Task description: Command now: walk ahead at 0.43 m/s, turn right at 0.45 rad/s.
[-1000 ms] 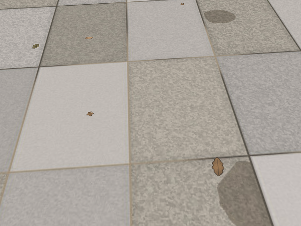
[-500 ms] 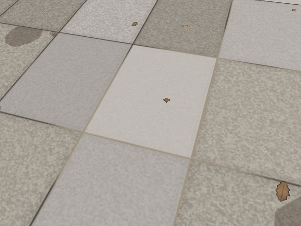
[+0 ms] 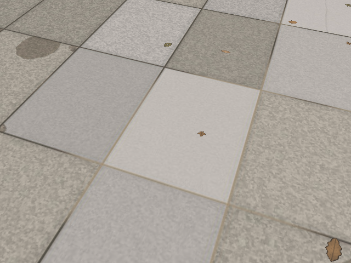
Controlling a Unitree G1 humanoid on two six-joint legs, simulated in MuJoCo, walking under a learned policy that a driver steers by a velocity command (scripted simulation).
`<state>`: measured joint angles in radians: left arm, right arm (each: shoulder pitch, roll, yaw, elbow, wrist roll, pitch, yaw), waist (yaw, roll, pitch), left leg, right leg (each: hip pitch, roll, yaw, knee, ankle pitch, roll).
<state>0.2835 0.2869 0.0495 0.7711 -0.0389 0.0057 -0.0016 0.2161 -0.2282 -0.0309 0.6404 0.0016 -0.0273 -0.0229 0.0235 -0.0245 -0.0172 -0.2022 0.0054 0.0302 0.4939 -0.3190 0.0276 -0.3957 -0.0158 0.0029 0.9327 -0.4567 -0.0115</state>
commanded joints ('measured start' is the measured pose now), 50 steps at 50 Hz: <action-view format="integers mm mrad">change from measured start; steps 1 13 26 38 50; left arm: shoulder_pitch -119 -250 66 144 68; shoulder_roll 96 88 122 193 34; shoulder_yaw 38 27 26 27 -16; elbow -119 -201 -44 44 -16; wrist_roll -4 69 66 49 38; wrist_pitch -41 25 -101 -74 -21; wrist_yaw -8 -114 -16 115 41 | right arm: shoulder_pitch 102 89 107 3 -38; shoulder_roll -164 -246 -127 -117 -112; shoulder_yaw -63 -93 -31 -26 -7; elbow -11 64 120 80 124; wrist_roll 13 -56 -4 23 -25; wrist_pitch -59 -59 9 -82 -71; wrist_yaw -12 10 77 106 49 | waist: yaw -71 -46 -27 -90 21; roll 166 142 -25 -76 37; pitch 120 149 83 -16 -22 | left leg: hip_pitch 247 137 -479 -173 -162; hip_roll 362 318 111 -148 141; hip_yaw -416 166 -157 102 -220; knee -376 -435 801 22 -227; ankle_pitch -405 -134 219 553 799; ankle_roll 161 52 11 23 273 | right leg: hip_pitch -532 -246 201 516 71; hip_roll -91 -111 -190 -156 -51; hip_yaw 124 -111 162 -167 92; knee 211 -118 -787 -509 82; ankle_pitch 83 218 76 1463 38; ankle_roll -26 -78 17 51 93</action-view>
